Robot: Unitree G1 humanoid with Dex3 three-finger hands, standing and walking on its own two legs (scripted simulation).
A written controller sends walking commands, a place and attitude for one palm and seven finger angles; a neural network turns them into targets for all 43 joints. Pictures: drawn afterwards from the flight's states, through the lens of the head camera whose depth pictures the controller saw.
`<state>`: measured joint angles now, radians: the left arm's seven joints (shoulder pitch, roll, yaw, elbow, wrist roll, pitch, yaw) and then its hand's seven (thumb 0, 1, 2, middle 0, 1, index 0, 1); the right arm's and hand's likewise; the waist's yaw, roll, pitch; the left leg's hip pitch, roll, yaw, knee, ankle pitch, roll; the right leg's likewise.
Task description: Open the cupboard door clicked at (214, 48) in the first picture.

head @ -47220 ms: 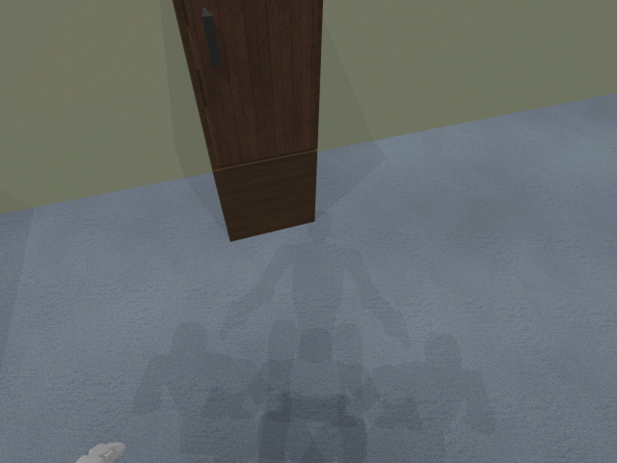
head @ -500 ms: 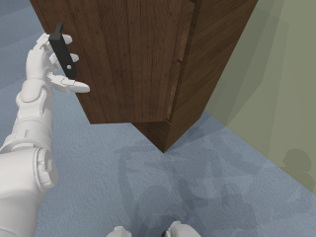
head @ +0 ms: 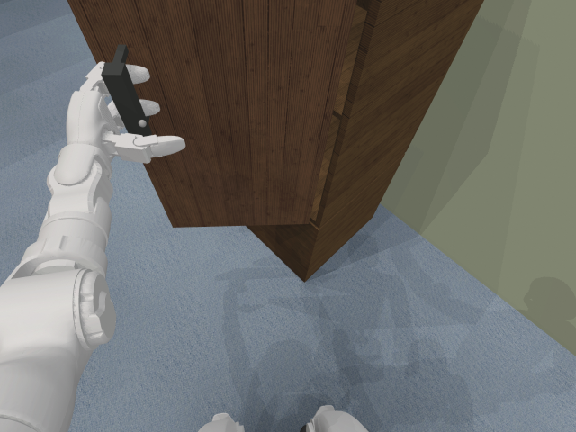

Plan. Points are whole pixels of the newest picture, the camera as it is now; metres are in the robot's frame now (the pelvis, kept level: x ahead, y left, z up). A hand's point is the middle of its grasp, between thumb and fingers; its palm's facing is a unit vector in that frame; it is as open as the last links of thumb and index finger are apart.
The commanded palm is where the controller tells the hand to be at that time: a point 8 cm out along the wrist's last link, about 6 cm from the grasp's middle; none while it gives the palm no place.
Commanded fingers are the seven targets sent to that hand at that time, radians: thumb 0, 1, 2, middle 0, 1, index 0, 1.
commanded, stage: close the thumb around the handle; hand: left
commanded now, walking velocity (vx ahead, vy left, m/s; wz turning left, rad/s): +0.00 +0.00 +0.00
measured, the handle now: (132, 96) +0.56 +0.18 +0.12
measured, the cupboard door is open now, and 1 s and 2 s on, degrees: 49 63 96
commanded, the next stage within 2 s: pull the door open along its arc in 0.44 s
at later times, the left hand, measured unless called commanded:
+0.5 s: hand (145, 123) +0.51 +0.16 +0.11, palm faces -0.01 -1.00 +0.01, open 5.6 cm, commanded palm +0.48 +0.21 +0.12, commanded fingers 0.00 0.90 0.90 -0.40 -1.35 -0.40 -1.35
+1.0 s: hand (153, 167) +0.43 +0.14 +0.11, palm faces -0.05 -1.00 +0.01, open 6.0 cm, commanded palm +0.38 +0.20 +0.12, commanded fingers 0.00 0.90 0.90 -0.40 -1.35 -0.40 -1.35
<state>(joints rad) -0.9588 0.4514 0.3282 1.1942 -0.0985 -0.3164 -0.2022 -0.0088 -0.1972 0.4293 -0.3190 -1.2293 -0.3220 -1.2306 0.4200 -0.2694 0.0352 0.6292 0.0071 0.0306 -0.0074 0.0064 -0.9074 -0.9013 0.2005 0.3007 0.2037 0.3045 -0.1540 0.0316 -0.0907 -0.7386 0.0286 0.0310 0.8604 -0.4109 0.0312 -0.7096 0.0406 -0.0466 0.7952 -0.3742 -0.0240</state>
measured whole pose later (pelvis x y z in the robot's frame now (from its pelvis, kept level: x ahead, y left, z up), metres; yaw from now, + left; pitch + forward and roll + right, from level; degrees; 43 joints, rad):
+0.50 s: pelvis +0.00 +0.00 +0.00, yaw -1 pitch +16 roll -2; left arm -0.92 0.44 0.35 1.16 -0.10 -0.31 -0.20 0.01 0.72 0.83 -0.36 -1.34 -0.38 -1.34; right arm 0.43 -0.27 0.03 0.62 0.01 0.05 -0.01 0.01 -0.91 -0.90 0.20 0.30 0.20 0.30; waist -0.16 0.03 -0.10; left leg -0.71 0.03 0.04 0.84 -0.41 0.03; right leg -0.69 0.05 -0.04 0.78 -0.37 -0.02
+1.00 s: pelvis +0.01 +0.00 +0.01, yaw -1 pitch +11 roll -1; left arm -0.50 0.27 0.26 0.70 -0.18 -0.26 -0.19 0.01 0.69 0.72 -0.37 -1.35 -0.36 -1.35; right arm 0.39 -0.26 0.02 0.57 0.04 0.06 0.00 0.01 -0.91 -0.90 0.20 0.30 0.20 0.30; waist -0.09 0.04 -0.12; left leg -0.56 0.03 0.07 0.76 -0.40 0.03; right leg -0.56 0.05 -0.01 0.73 -0.37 -0.03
